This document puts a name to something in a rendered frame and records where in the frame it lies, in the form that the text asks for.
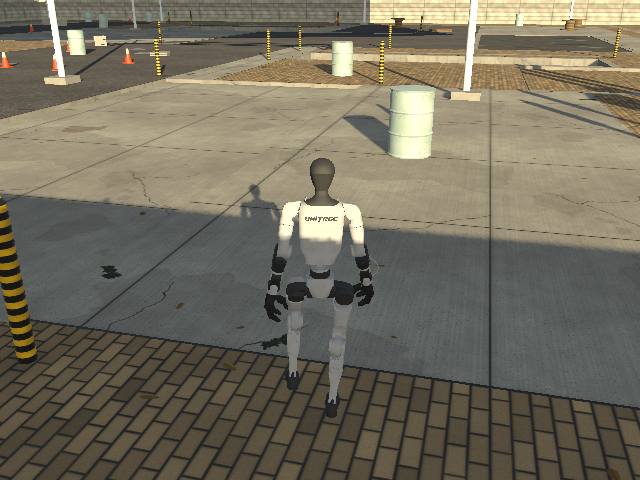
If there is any robot left shin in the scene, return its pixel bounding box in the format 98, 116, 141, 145
287, 313, 300, 377

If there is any right robot forearm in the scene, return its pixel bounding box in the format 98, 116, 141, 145
355, 242, 373, 286

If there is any robot right upper arm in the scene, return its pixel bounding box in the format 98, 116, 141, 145
342, 202, 366, 257

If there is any left robot forearm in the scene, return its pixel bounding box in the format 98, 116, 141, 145
266, 243, 287, 295

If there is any left robot hand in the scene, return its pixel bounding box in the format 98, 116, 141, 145
264, 293, 288, 322

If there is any right robot hand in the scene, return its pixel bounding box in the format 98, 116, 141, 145
353, 282, 374, 306

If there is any robot head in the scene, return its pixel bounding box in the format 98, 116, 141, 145
304, 158, 339, 206

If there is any robot left upper arm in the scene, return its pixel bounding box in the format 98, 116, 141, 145
276, 201, 301, 258

